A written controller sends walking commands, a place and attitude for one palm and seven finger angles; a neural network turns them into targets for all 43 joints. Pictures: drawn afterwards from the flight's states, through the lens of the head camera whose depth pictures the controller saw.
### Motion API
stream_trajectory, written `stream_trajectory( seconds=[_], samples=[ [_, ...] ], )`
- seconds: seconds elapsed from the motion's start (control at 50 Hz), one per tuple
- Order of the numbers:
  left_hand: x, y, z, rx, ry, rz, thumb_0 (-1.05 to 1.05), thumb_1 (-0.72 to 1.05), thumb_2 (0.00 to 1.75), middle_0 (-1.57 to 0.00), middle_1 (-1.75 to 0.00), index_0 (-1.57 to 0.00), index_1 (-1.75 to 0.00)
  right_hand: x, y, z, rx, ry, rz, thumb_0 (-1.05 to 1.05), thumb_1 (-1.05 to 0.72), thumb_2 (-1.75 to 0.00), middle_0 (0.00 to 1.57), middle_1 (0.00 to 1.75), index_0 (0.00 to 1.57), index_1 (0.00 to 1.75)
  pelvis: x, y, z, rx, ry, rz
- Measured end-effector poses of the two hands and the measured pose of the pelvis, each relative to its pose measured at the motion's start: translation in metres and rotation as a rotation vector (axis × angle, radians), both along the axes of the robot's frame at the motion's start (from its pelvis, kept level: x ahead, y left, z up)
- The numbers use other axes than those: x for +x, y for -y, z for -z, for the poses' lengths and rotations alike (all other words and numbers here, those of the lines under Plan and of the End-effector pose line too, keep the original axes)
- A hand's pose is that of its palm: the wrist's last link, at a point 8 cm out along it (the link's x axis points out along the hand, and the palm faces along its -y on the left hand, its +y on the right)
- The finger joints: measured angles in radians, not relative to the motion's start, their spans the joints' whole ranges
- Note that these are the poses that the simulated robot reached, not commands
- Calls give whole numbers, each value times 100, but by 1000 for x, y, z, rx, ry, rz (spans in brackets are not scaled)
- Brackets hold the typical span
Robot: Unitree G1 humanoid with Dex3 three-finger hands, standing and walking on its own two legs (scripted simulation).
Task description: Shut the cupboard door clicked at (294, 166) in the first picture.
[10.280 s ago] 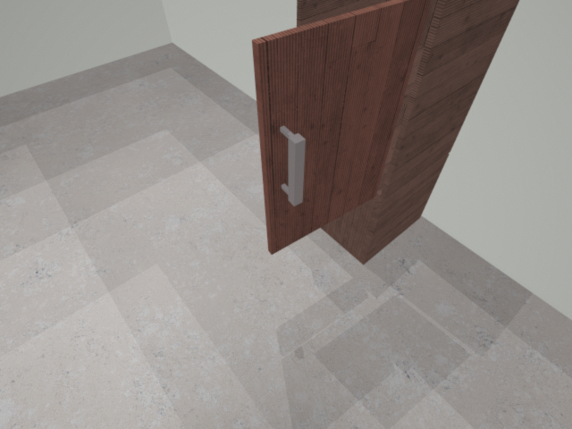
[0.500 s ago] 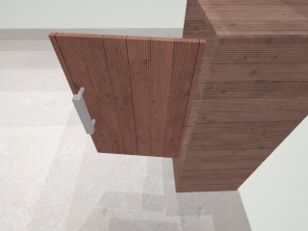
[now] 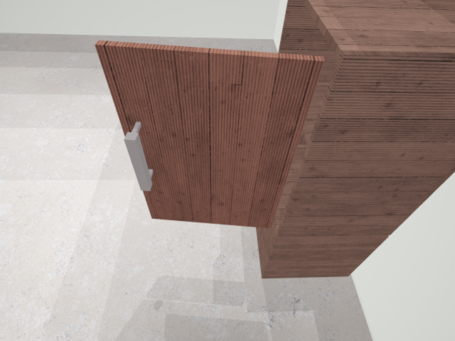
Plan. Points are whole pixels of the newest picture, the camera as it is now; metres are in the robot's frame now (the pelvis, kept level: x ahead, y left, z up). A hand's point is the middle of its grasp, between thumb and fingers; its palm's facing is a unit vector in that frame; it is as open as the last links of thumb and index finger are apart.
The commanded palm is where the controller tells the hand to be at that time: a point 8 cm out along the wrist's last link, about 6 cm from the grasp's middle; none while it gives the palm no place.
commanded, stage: shuffle to correct the standing spot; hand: left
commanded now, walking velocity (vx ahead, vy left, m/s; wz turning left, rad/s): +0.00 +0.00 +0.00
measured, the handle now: (142, 157) +0.50 +0.24 -0.01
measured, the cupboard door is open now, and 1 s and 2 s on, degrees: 84 84 84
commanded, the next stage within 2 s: come to a stop and stand still in 0.24 s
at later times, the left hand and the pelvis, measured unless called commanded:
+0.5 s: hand out of the picture +0.01 +0.22 -0.19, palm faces +0.00 -0.98 -0.21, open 7.4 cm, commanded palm none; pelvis +0.04 +0.04 -0.01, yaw -1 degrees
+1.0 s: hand out of the picture +0.07 +0.19 -0.17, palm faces -0.01 -0.97 -0.23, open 7.3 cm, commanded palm none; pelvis +0.02 +0.01 +0.00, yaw -1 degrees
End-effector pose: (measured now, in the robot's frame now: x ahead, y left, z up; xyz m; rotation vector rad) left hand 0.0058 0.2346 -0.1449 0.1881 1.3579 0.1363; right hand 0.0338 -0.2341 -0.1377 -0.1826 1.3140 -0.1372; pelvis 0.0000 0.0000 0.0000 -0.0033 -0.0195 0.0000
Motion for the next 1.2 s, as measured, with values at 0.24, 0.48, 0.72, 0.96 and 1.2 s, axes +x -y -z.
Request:
stream_trajectory(
  seconds=[0.24, 0.48, 0.72, 0.96, 1.2],
  samples=[
    [-11, -8, 3, -7, -48, -12, 1, 91, 90, -20, -30, -20, -29, -38, -18, 7, 19, -108, 41, 0, -91, -90, 20, 30, 20, 29, 3, -13, 2, 1, -5, 1],
    [0, -30, 14, -10, -123, -39, 1, 91, 90, -20, -30, -20, -29, -15, -41, 9, -15, -85, 59, 0, -91, -90, 20, 30, 20, 29, 34, -37, 10, 5, -3, 25],
    [78, -29, 1, 8, 69, -5, 1, 91, 90, -20, -30, -20, -29, 3, -52, 13, 14, -73, 71, 1, -93, -90, 21, 30, 20, 29, 35, -36, 5, 10, 4, 18],
    [69, -7, -7, 10, 143, 24, 1, 92, 90, -20, -30, -20, -29, 29, -19, 9, 14, 104, 23, 1, -92, -90, 20, 30, 20, 29, 24, -18, 6, -1, 24, 9],
    [21, 9, -11, 6, 39, 14, 1, 91, 90, -20, -30, -20, -29, 4, -4, 8, 42, 40, 13, 0, -92, -90, 20, 30, 20, 29, 18, 2, -1, 11, 6, 15]
  ],
)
